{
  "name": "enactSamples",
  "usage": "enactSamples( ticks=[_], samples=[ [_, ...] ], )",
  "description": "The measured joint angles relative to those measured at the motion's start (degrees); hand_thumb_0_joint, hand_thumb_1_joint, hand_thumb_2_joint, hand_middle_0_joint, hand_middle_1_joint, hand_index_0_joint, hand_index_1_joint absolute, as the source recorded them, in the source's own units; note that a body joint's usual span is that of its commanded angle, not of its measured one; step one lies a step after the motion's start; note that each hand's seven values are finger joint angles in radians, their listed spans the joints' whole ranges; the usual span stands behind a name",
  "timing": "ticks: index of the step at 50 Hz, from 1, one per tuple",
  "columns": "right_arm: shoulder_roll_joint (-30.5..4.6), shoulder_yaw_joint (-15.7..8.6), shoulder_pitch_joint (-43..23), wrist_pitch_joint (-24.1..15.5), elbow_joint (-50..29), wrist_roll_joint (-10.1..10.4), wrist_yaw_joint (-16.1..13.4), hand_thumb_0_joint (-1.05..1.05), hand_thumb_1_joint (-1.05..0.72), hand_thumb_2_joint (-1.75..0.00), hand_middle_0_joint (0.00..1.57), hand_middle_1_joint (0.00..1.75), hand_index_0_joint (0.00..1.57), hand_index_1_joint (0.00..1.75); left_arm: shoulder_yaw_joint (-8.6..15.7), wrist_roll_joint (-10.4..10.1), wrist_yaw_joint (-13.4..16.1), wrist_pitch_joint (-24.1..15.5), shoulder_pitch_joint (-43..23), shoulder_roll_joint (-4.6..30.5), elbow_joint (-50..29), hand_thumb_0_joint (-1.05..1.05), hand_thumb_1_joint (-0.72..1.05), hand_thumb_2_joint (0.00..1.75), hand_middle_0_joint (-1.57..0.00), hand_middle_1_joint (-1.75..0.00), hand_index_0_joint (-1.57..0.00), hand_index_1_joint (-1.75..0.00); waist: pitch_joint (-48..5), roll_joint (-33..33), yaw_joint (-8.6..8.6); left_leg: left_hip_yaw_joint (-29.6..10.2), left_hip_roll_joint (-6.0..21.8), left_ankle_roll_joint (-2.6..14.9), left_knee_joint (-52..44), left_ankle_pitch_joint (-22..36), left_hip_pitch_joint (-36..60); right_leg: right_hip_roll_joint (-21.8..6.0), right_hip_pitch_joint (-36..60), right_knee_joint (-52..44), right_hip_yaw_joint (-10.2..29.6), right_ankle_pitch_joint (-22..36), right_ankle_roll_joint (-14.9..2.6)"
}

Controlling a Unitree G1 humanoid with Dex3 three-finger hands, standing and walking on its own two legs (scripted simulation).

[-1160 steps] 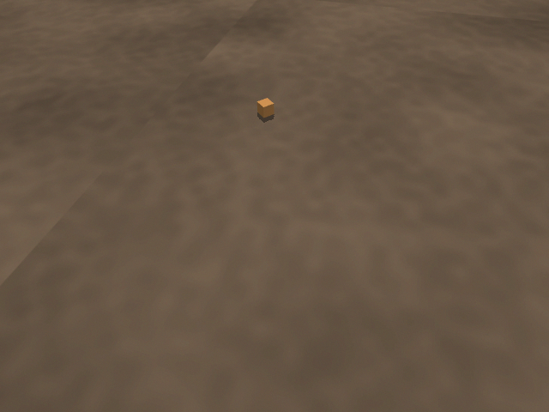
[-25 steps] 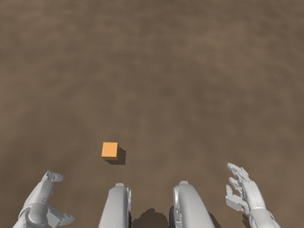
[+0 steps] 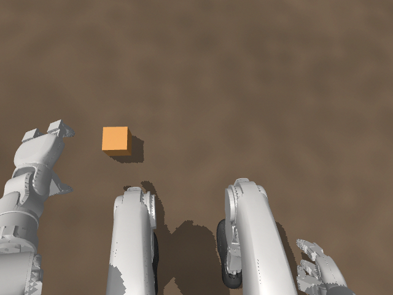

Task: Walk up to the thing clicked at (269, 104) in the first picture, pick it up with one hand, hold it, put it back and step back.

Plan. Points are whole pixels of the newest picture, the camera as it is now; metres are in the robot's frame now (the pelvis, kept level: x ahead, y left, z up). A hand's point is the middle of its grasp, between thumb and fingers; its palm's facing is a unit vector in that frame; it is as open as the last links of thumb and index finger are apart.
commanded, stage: rise first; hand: left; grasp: from above
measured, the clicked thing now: (117, 141) +0.51 +0.23 -0.39
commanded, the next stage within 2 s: approach in 1.26 s
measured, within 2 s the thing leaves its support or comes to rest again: neither
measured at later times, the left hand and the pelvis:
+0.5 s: hand (73, 150) +0.44 +0.30 -0.22, palm faces -0.48 -0.07 -0.88, open 14.1 cm; pelvis +0.00 +0.01 -0.06, yaw -2 degrees
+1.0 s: hand (81, 143) +0.47 +0.29 -0.25, palm faces -0.46 -0.01 -0.89, open 14.2 cm; pelvis +0.00 +0.01 -0.09, yaw -3 degrees
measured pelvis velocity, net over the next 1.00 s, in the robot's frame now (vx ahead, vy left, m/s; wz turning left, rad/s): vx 0.00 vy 0.01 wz -0.06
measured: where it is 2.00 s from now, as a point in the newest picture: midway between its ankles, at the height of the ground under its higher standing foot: (189, 270)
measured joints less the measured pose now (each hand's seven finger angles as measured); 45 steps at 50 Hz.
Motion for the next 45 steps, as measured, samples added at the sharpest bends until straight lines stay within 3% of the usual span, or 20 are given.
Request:
enactSamples(
  ticks=[12,22,38,45],
  samples=[
    [0.07,1.68,2.18,3.61,0.99,-1.73,1.39,0.01,-0.84,-0.88,0.2,0.3,0.2,0.3,-0.6,10.47,5.22,-3.22,-9.28,5.2,11.1,0.0,-0.44,0.96,-0.05,-1.03,-0.06,-1.01,0.76,-0.89,-4.19,-1.31,-0.69,0.57,6.62,0.67,-6.83,-0.06,-5.41,5.06,-0.77,0.83,0.6],
    [0.16,2.73,1.81,4.8,1.82,-3.45,2.74,0.01,-0.88,-0.89,0.2,0.3,0.2,0.3,-0.89,16.46,8.39,-4.17,-13.74,7.39,15.67,0.0,-0.46,0.97,-0.06,-0.98,-0.07,-0.97,1.99,-1.3,-5.97,-1.6,-1.17,1.05,10.54,0.22,-10.76,-0.17,-8.68,8.41,-0.75,0.29,1.29],
    [0.98,4.34,-0.13,5.29,2.5,-5.96,3.93,0.0,-0.91,-0.9,0.2,0.3,0.2,0.3,-0.73,22.82,12.93,-5.88,-18.58,10.17,21.54,0.0,-0.49,0.98,-0.08,-0.94,-0.08,-0.94,3.5,-1.8,-7.31,-2.18,-1.18,1.07,15.07,-0.96,-14.46,0.25,-12.33,12.5,-0.87,-0.51,1.72],
    [0.85,4.88,-0.18,5.06,2.49,-6.62,4.02,0.0,-0.91,-0.9,0.2,0.3,0.2,0.3,-0.38,23.24,14.7,-5.17,-19.92,10.9,23.36,0.0,-0.51,0.99,-0.08,-0.95,-0.07,-0.95,3.8,-2.1,-8.01,-2.43,-1.11,1.04,16.27,-1.53,-15.44,0.43,-13.33,13.51,-0.98,-0.87,1.8]
  ],
)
